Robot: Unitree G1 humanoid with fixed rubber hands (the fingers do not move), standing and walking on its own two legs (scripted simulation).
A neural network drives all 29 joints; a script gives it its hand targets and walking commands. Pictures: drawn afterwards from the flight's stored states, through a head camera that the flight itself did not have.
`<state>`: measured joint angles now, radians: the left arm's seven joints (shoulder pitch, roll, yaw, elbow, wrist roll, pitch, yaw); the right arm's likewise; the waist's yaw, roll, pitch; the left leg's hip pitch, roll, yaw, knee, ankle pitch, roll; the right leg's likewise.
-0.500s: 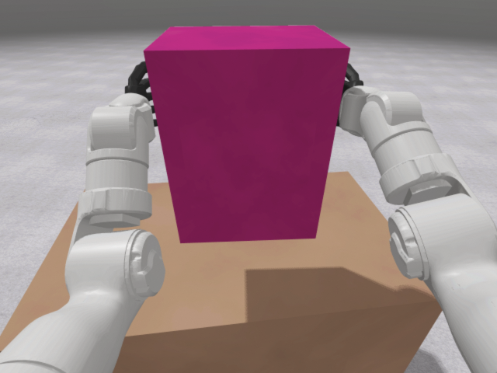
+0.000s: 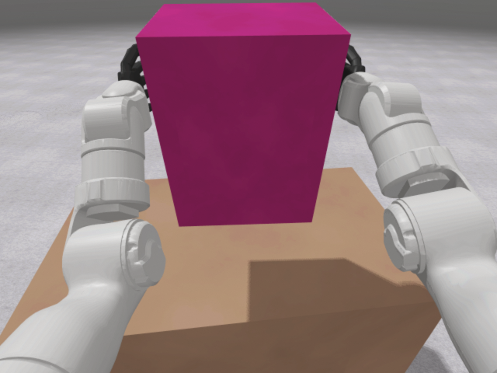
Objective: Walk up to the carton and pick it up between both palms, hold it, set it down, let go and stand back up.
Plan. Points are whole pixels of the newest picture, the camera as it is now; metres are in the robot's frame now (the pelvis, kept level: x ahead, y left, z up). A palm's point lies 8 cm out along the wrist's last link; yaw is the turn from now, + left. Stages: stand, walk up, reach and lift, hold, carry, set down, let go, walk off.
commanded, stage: set down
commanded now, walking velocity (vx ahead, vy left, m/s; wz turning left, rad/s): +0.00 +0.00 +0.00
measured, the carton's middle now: (243, 121) +0.38 +0.01 +0.29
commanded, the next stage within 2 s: none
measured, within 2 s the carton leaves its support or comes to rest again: neither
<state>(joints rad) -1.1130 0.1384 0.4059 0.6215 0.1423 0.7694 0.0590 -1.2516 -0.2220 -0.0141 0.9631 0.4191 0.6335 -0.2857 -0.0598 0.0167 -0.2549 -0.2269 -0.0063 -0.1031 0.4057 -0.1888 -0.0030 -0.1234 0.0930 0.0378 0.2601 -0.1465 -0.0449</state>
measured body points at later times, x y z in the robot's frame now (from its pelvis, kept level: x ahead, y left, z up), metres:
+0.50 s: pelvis +0.00 +0.00 +0.00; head -0.07 +0.02 +0.44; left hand +0.40 +0.17 +0.28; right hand +0.40 -0.14 +0.27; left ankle +0.02 +0.12 -0.75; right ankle -0.01 -0.09 -0.75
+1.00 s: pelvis +0.00 -0.01 +0.00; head -0.06 +0.01 +0.45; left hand +0.39 +0.18 +0.24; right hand +0.41 -0.14 +0.24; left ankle +0.02 +0.12 -0.75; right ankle -0.01 -0.09 -0.75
